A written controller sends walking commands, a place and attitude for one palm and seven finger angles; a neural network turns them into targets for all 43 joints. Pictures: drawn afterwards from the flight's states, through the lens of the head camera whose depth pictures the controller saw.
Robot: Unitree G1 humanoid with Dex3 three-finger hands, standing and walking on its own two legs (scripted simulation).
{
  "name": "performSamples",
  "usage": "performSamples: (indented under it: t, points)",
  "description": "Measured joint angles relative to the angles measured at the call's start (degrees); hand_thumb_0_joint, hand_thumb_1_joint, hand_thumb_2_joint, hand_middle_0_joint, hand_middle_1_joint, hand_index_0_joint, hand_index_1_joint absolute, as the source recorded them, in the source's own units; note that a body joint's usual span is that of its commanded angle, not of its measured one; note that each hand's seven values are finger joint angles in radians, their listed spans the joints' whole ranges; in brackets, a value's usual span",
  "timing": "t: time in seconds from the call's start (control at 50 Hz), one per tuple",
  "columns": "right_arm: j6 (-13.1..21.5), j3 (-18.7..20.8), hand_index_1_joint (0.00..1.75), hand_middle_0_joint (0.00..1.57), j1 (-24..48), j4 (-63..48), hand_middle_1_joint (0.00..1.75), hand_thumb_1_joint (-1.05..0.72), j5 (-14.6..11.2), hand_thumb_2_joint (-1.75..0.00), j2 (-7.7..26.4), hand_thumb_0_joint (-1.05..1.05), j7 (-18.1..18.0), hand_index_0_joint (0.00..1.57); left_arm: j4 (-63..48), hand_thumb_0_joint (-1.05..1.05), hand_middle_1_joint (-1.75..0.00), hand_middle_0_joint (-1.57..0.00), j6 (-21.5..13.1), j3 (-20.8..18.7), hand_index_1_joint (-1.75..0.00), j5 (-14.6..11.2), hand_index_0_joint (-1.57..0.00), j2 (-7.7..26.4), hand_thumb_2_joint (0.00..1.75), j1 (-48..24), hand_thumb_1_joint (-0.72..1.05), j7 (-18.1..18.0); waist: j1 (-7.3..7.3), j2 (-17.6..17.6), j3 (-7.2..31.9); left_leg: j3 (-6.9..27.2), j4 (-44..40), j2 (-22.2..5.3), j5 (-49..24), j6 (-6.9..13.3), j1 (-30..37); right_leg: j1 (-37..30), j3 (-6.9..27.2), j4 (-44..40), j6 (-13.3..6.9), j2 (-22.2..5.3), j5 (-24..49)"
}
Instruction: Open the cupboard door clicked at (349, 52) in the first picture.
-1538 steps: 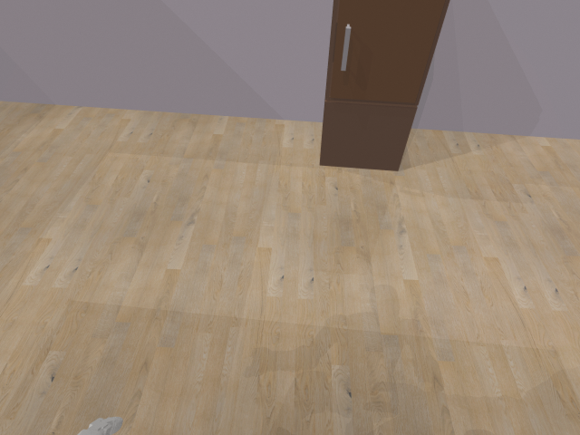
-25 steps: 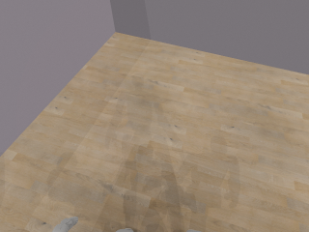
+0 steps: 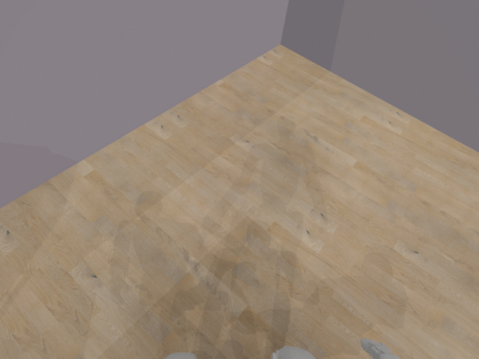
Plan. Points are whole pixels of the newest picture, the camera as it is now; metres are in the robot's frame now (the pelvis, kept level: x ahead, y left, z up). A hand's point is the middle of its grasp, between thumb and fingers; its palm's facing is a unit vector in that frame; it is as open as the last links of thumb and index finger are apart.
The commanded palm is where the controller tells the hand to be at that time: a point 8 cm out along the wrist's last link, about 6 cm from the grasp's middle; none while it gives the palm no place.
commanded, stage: turn to face it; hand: left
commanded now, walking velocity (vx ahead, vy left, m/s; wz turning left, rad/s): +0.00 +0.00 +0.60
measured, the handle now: out of the picture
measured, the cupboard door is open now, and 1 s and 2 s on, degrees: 47 47 47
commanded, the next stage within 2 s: none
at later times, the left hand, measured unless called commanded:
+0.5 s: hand out of the picture +0.03 +0.15 -0.15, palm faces +0.30 -0.92 -0.23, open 7.4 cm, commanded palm none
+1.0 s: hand out of the picture +0.01 +0.15 -0.14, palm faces +0.54 -0.78 -0.31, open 7.4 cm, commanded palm none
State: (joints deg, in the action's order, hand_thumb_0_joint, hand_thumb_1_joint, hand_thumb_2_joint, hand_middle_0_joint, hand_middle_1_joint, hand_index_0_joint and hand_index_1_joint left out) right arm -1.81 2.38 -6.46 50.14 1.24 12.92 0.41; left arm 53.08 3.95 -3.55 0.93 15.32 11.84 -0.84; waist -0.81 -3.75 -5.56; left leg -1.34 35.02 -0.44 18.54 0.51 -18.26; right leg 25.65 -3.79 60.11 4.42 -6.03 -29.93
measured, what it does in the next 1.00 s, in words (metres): steps on the spot, turning left: right foot, then left foot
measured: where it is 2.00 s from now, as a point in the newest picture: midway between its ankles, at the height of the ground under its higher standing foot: outside the picture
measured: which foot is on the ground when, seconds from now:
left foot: down 0.00-0.22, up 0.24-0.56, down 0.58-0.94, up 0.96-1.00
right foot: up 0.00-0.20, down 0.22-0.58, up 0.60-0.92, down 0.94-1.00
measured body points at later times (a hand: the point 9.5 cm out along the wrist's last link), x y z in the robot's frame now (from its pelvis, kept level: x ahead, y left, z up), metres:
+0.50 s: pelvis +0.02 -0.06 +0.01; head +0.07 -0.04 +0.46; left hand +0.01 +0.19 -0.13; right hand +0.18 -0.28 -0.13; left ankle -0.03 +0.06 -0.69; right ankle +0.03 -0.16 -0.73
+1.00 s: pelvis +0.04 -0.09 +0.00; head +0.10 -0.08 +0.45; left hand -0.01 +0.19 -0.12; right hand +0.25 -0.27 -0.15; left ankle -0.04 +0.03 -0.69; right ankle +0.10 -0.19 -0.73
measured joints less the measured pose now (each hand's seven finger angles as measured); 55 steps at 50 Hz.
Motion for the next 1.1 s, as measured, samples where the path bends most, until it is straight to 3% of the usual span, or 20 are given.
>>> performSamples:
  t: [0.08, 0.16, 0.2, 0.22, 0.28, 0.32, 0.36, 0.5, 0.56, 0.58, 0.6, 0.64, 0.72, 0.78, 0.88, 0.92, 0.96, 1.0, 1.04, 1.1]
  points:
    - [-0.4, -0.5, 0.3, 0.2, -1.2, 0.8, 0.3, -0.9, 0.1, -0.89, -0.6, 0.0, -0.5, 0.2, -1.3, 0.01, -0.3, -0.2, -0.2, -0.3, -0.3, -0.2, -0.2, 0.4, 0.9, -2.3, 0.9, 0.4, 0.03, 1.7, -0.6, 3.2, -3.4, -0.3, -2.5, -1.1, 1.1, 1.9, 2.3, -1.1, 0.5, 1.4, 3.5]
    - [-1.1, -0.1, 0.3, 0.2, -2.1, 1.5, 0.3, -0.9, 0.2, -0.89, -0.3, 0.0, -0.3, 0.21, -2.9, 0.01, -0.3, -0.2, -1.0, -0.1, -0.3, -0.4, -0.2, 0.0, 0.9, -3.4, 0.9, 0.7, 0.6, 3.8, -0.5, 5.9, -3.5, -0.5, -2.8, -2.5, 0.8, -1.3, 2.7, -12.2, 0.3, 2.9, 4.9]
    - [-1.6, 0.3, 0.3, 0.21, -2.6, 1.7, 0.3, -0.9, 0.0, -0.89, 0.1, 0.0, -0.3, 0.21, -3.6, 0.0, -0.3, -0.2, -1.8, 0.1, -0.3, -0.5, -0.2, -0.2, 0.9, -3.3, 0.9, 0.7, 0.87, 4.6, 0.0, 7.3, -1.5, -0.3, -1.9, -3.4, -0.2, -5.2, 2.1, -21.1, 0.0, 3.7, 9.1]
    - [-1.8, 0.6, 0.3, 0.21, -3.0, 1.6, 0.3, -0.9, -0.3, -0.89, 0.3, 0.0, -0.2, 0.21, -4.1, 0.0, -0.3, -0.2, -2.4, 0.2, -0.3, -0.3, -0.2, -0.2, 0.9, -2.9, 0.9, 0.7, 0.85, 4.6, 0.5, 7.4, 0.8, 0.1, -0.6, -3.1, -1.5, -6.8, 2.0, -25.3, -1.0, 3.5, 11.2]
    - [-2.7, 1.9, 0.3, 0.2, -2.5, 2.3, 0.3, -0.9, -0.5, -0.89, 2.1, 0.01, -0.1, 0.21, -3.9, 0.0, -0.3, -0.2, -3.1, 1.0, -0.3, 0.2, -0.2, -2.1, 0.9, -2.7, 0.9, 0.1, 1.51, 6.5, -0.3, 6.6, 18.2, 1.1, 9.9, -2.8, -7.0, -7.4, -0.6, -23.7, -4.3, 2.9, 11.0]
    - [-3.1, 2.4, 0.3, 0.2, -2.4, 2.7, 0.3, -0.9, -0.4, -0.9, 2.6, 0.01, 0.2, 0.2, -3.9, 0.0, -0.3, -0.2, -3.0, 1.3, -0.3, 0.2, -0.2, -3.2, 0.9, -1.9, 0.9, -0.2, 1.8, 6.4, -0.3, 3.9, 27.8, 1.0, 9.5, -3.2, -9.8, -9.1, -1.9, -25.5, -4.9, 1.9, 11.4]
    - [-3.3, 2.4, 0.3, 0.2, -2.2, 2.9, 0.3, -0.9, -0.4, -0.9, 2.6, 0.01, 0.6, 0.2, -3.6, 0.0, -0.3, -0.2, -2.7, 1.6, -0.3, 0.2, -0.2, -3.8, 0.9, -1.0, 0.9, -0.3, 2.06, 5.3, 0.0, 1.4, 30.7, 0.3, 8.0, -3.9, -10.5, -10.7, -3.1, -27.9, -4.9, 0.9, 12.2]
    - [-2.9, 1.6, 0.3, 0.2, -1.1, 2.6, 0.3, -0.9, -0.8, -0.9, 1.3, 0.01, 1.2, 0.2, -2.8, 0.0, -0.3, -0.2, -3.2, 1.7, -0.3, 0.6, -0.2, -4.1, 0.9, 0.5, 0.9, 0.0, 1.02, 1.7, -0.5, -3.2, 12.1, -0.9, 7.5, -4.4, -3.8, -12.8, -7.9, -29.8, -4.5, -1.5, 12.2]
    - [-2.1, 1.1, 0.3, 0.2, -0.4, 1.8, 0.3, -0.9, -0.8, -0.9, 1.0, 0.01, 1.2, 0.2, -2.3, 0.0, -0.3, -0.2, -3.1, 1.3, -0.3, 0.3, -0.2, -3.4, 0.9, 1.2, 0.9, 0.3, 0.53, 0.9, -0.5, -4.2, 1.3, -0.5, 1.6, -3.5, 0.7, -11.9, -9.9, -25.8, -3.6, -2.5, 9.7]
    - [-1.5, 1.0, 0.3, 0.2, -0.6, 1.2, 0.3, -0.9, -0.7, -0.9, 1.2, 0.01, 1.3, 0.2, -2.2, 0.0, -0.3, -0.2, -2.8, 1.1, -0.3, 0.1, -0.2, -3.2, 0.9, 1.8, 0.9, 0.4, 0.59, 1.3, 0.0, -3.7, -2.0, -0.7, -1.7, -1.7, 1.9, -10.6, -10.5, -23.0, -3.1, -2.6, 8.4]
    - [-1.0, 1.0, 0.3, 0.2, -0.4, 1.1, 0.3, -0.9, -0.5, -0.9, 0.8, 0.01, 1.1, 0.2, -1.7, 0.0, -0.3, -0.2, -2.1, 0.8, -0.3, -0.1, -0.2, -2.6, 0.9, 1.5, 0.9, 0.4, 0.79, 0.5, 0.1, -3.2, -0.9, 0.0, -1.5, 0.0, 0.9, -8.6, -9.0, -18.2, -2.0, -2.8, 4.0]
    - [-0.4, 0.6, 0.3, 0.2, -0.3, 0.9, 0.3, -0.9, -0.2, -0.9, -0.1, 0.0, 0.7, 0.2, -1.0, 0.0, -0.3, -0.2, -0.5, 0.3, -0.3, -0.1, -0.2, -1.3, 0.9, 0.5, 0.9, 0.1, 0.56, -0.4, -0.2, -2.3, 0.9, 0.5, -0.1, 1.2, -0.1, -4.0, -3.9, -7.3, -1.0, -1.4, -1.0]
    - [-0.1, -0.1, 0.3, 0.2, -1.7, 1.0, 0.3, -0.9, 0.0, -0.9, -0.9, 0.0, -0.5, 0.2, -0.6, 0.01, -0.3, -0.2, 0.2, -0.4, -0.3, 0.0, -0.2, -0.1, 0.9, -1.5, 0.9, 0.2, 0.51, 0.3, 0.0, 0.6, -2.5, 0.5, -2.1, 0.4, 0.8, 1.6, 0.7, 2.4, 0.2, 0.9, 3.0]
    - [-0.3, -0.3, 0.3, 0.2, -2.5, 1.6, 0.3, -0.9, 0.0, -0.9, -0.8, 0.0, -0.7, 0.2, -1.6, 0.01, -0.3, -0.2, -0.1, -0.5, -0.3, -0.1, -0.2, 0.0, 0.9, -2.7, 0.9, 0.5, 0.48, 1.5, 0.0, 2.6, -5.0, 0.4, -3.8, 0.1, 1.5, 2.1, 2.5, -0.1, 0.4, 1.5, 5.1]
    - [-0.9, 0.2, 0.3, 0.2, -3.5, 2.2, 0.3, -0.9, 0.2, -0.89, -0.2, 0.0, -0.5, 0.21, -3.0, 0.01, -0.3, -0.2, -0.7, -0.2, -0.3, -0.4, -0.2, -0.3, 0.9, -4.1, 0.9, 0.6, 1.3, 3.8, 0.1, 6.0, -5.1, 0.5, -4.3, -1.4, 0.8, -2.2, 3.2, -13.0, 0.2, 3.1, 5.3]
    - [-1.4, 0.6, 0.3, 0.2, -3.9, 2.3, 0.3, -0.9, 0.0, -0.89, 0.2, 0.0, -0.4, 0.21, -3.6, 0.0, -0.3, -0.2, -1.4, 0.0, -0.3, -0.5, -0.2, -0.5, 0.9, -4.2, 0.9, 0.6, 1.62, 4.7, 0.4, 7.4, -3.2, 0.7, -3.5, -2.3, -0.4, -6.0, 2.6, -21.3, -0.1, 4.0, 8.8]
    - [-1.9, 1.3, 0.3, 0.2, -4.0, 2.5, 0.3, -0.9, -0.5, -0.89, 0.8, 0.0, -0.4, 0.21, -4.0, 0.0, -0.3, -0.2, -2.6, 0.2, -0.3, -0.1, -0.2, -1.0, 0.9, -3.8, 0.9, 0.3, 1.44, 5.3, 0.7, 8.2, 2.5, 1.4, 1.5, -2.8, -3.0, -8.2, 1.9, -26.5, -2.1, 4.0, 11.5]
    - [-2.5, 2.0, 0.3, 0.2, -3.5, 2.9, 0.3, -0.9, -0.5, -0.89, 1.9, 0.01, -0.2, 0.21, -3.9, 0.0, -0.3, -0.2, -3.0, 0.9, -0.3, 0.1, -0.2, -2.2, 0.9, -3.5, 0.9, 0.0, 1.88, 6.3, 0.1, 6.9, 15.0, 2.1, 8.5, -2.7, -7.0, -8.9, 0.2, -25.6, -4.1, 3.5, 11.1]
    - [-2.9, 2.5, 0.3, 0.2, -3.2, 3.2, 0.3, -0.9, -0.3, -0.9, 2.6, 0.01, 0.1, 0.2, -3.8, 0.0, -0.3, -0.2, -3.0, 1.4, -0.3, 0.1, -0.2, -3.3, 0.9, -2.5, 0.9, -0.2, 2.09, 6.4, 0.0, 4.5, 25.6, 2.0, 8.8, -3.2, -10.1, -10.4, -1.2, -27.2, -4.8, 2.5, 11.3]
    - [-3.2, 2.5, 0.3, 0.2, -2.6, 3.3, 0.3, -0.9, -0.4, -0.9, 2.5, 0.01, 0.7, 0.2, -3.3, 0.0, -0.3, -0.2, -2.8, 1.7, -0.3, 0.1, -0.2, -4.1, 0.9, -1.0, 0.9, -0.4, 2.41, 5.1, 0.0, 1.2, 29.3, 0.6, 7.0, -4.3, -10.9, -12.7, -3.0, -30.1, -4.9, 1.2, 12.3]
